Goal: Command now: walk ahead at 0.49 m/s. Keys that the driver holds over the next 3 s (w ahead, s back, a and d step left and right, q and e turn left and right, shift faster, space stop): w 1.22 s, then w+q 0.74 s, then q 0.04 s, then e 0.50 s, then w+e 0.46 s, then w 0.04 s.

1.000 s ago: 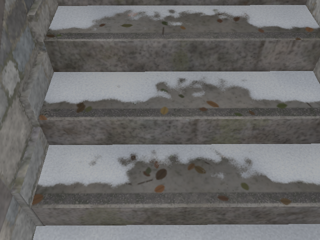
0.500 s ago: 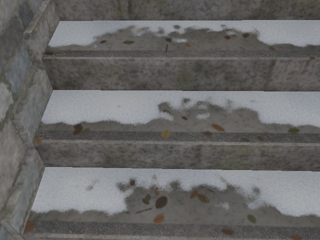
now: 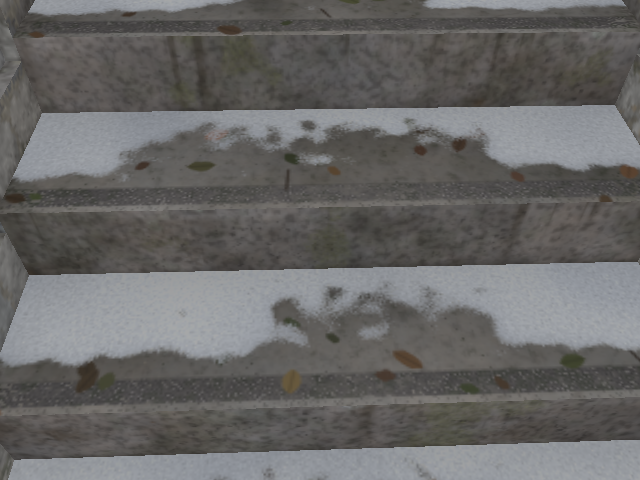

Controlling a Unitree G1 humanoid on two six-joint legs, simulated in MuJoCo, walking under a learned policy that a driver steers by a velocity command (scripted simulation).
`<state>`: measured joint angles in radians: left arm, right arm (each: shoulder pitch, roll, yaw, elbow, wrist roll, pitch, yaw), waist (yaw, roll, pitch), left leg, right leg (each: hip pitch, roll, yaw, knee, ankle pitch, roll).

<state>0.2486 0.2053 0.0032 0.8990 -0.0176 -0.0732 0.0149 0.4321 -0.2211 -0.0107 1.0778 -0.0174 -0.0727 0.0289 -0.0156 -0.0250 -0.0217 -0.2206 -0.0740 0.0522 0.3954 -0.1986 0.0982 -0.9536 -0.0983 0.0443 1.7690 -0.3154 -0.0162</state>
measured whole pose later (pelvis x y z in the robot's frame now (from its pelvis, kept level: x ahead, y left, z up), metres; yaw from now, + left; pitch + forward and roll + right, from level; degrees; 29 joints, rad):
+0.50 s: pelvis +0.28 -0.12 +0.12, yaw +1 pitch +3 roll +0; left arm 0.29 0.20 0.01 1.00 0.08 -0.06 -0.04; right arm 0.20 -0.23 -0.03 0.86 -0.02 -0.07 0.07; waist 0.00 0.04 -0.07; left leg -0.84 -0.06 -0.18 1.90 0.05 0.25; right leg -0.54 -0.03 -0.15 0.85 -0.36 -0.07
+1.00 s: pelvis +0.57 -0.11 +0.25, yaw +0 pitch +7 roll +5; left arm 0.42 0.20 0.01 1.12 0.06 -0.08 -0.15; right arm 0.05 -0.17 0.03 0.82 -0.06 0.00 0.06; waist -0.05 -0.06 -0.14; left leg -0.75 -0.07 0.17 1.05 -0.43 0.11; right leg -0.46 0.01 0.15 1.35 0.10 -0.17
